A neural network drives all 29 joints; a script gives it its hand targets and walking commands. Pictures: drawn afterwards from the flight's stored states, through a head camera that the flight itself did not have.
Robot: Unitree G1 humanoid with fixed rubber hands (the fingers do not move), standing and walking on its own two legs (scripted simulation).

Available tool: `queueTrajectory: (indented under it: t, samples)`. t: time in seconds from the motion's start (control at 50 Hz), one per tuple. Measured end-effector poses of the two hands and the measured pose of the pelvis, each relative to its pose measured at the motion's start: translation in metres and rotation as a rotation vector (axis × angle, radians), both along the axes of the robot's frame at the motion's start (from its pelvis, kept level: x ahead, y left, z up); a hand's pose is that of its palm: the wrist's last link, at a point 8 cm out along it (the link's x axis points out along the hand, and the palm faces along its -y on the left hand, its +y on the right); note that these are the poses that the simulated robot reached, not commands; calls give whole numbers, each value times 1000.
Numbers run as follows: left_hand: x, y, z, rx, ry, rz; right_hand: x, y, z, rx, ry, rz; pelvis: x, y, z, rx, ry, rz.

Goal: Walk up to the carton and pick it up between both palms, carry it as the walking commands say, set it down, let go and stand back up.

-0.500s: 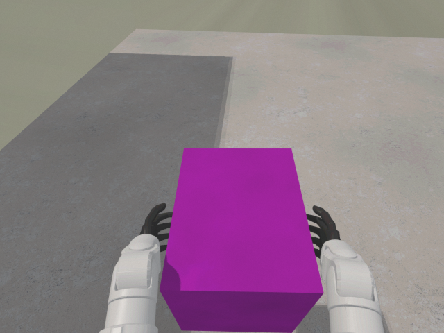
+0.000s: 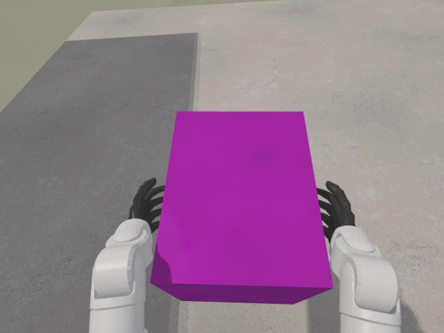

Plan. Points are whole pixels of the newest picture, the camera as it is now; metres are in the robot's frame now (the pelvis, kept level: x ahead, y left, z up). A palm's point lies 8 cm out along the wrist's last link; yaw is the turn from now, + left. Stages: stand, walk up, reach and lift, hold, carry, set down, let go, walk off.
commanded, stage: carry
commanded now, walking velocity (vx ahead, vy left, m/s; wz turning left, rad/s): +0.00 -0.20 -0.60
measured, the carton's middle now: (238, 212) +0.35 +0.02 +0.03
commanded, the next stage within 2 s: none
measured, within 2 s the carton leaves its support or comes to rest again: neither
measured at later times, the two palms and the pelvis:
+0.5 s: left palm (169, 279) +0.18 +0.11 +0.10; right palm (420, 297) +0.18 -0.22 +0.11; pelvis -0.04 -0.05 +0.01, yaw -3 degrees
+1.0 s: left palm (208, 288) +0.18 +0.05 +0.08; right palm out of the picture +0.16 -0.27 +0.08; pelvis -0.08 -0.09 +0.01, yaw -4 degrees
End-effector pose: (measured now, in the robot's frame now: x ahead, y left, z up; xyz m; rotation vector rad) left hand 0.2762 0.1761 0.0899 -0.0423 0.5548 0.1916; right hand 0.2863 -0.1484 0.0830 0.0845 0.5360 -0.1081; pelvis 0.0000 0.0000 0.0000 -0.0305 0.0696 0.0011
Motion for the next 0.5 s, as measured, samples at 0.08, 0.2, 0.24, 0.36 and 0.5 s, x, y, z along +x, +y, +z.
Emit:
queueTrajectory:
  t: [0.08, 0.2, 0.24, 0.36, 0.5]
  samples:
    - [-5, -46, -5, -47, 28, -44, -28, -45, 0, 20, 29, -102, -2, -20, -2, 16, 20, -17]
    - [-29, -82, -7, -57, 90, -105, -73, -80, 3, 34, 88, -187, -9, -39, 0, 32, 29, -58]
    - [-37, -85, -6, -63, 98, -103, -81, -83, 5, 36, 95, -191, -12, -43, 1, 31, 30, -64]
    - [-64, -79, 0, -86, 99, -48, -92, -78, 16, 22, 98, -143, -24, -49, 4, 37, 35, -58]
    - [-92, -68, 10, -97, 91, -4, -107, -67, 25, 13, 93, -100, -40, -50, 10, 27, 7, -49]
